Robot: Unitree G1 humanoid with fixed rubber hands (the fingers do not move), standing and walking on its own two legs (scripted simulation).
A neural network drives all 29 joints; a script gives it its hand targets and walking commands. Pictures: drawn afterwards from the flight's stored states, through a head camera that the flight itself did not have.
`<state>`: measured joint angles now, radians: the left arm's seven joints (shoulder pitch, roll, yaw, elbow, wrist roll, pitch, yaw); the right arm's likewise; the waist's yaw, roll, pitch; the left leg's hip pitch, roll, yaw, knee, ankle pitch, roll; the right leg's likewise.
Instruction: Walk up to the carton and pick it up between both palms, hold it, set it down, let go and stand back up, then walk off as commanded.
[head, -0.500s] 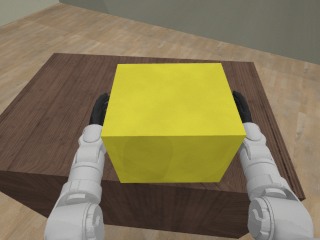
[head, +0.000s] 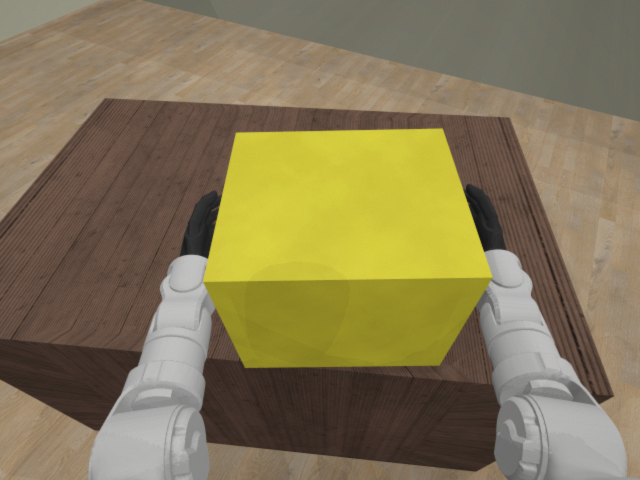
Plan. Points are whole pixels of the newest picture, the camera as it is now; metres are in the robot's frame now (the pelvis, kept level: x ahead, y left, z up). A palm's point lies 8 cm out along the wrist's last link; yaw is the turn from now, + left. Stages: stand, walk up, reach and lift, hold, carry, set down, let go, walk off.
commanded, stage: set down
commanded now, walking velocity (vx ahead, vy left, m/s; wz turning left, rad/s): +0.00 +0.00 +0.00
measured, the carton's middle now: (340, 252) +0.41 -0.01 +0.04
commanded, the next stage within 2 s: none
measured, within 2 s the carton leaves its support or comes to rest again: rests again in 0.68 s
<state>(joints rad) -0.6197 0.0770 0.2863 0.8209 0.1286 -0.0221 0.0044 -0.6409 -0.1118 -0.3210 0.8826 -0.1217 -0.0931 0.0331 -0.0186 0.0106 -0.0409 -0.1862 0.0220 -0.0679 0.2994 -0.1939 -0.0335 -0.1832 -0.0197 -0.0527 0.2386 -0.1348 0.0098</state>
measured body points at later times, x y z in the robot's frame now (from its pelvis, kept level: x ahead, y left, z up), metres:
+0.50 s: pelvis +0.00 +0.00 +0.00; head +0.03 +0.00 +0.45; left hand +0.40 +0.17 +0.05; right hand +0.39 -0.20 +0.05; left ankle -0.03 +0.14 -0.75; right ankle -0.01 -0.13 -0.75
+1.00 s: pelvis +0.01 +0.00 +0.00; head +0.05 +0.00 +0.45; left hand +0.40 +0.17 +0.03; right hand +0.39 -0.21 +0.04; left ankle -0.03 +0.14 -0.75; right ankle -0.01 -0.13 -0.75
